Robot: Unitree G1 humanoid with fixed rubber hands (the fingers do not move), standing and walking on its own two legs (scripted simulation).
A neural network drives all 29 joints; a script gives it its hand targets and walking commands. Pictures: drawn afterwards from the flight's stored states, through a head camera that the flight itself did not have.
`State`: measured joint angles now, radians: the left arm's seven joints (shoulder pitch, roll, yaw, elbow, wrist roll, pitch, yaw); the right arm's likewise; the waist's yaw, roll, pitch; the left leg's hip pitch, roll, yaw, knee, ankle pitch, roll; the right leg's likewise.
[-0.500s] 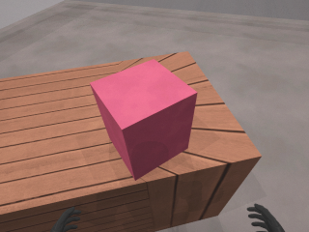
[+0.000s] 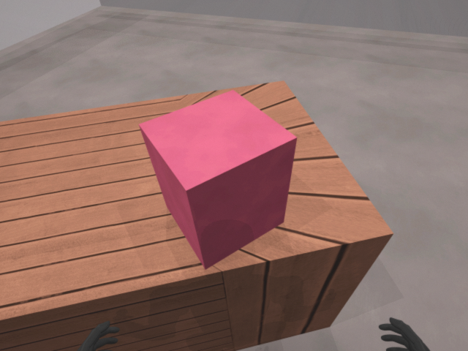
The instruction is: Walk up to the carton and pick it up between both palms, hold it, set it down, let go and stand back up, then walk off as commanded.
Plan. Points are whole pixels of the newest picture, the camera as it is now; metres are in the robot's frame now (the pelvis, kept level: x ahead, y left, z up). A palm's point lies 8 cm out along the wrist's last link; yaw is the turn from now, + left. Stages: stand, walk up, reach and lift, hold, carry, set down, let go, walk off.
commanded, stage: stand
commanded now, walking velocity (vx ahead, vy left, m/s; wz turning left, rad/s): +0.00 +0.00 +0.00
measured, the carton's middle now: (219, 178) +0.46 +0.05 +0.05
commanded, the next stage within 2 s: walk up in 0.78 s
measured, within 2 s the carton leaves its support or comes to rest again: neither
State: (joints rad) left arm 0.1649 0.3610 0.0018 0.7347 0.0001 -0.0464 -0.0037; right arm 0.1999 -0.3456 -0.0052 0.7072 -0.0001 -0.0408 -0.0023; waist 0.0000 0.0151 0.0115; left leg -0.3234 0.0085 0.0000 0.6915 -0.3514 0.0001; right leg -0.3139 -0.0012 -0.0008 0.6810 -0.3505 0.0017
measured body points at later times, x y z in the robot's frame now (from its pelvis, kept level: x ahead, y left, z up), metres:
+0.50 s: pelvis -0.01 -0.01 +0.00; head -0.01 -0.02 +0.45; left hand +0.14 +0.29 -0.08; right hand +0.13 -0.29 -0.10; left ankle +0.01 +0.12 -0.72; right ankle +0.01 -0.12 -0.72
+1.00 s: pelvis -0.01 -0.01 +0.01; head -0.01 -0.02 +0.46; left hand +0.13 +0.29 -0.09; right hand +0.11 -0.30 -0.10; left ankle +0.01 +0.12 -0.72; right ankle +0.01 -0.12 -0.72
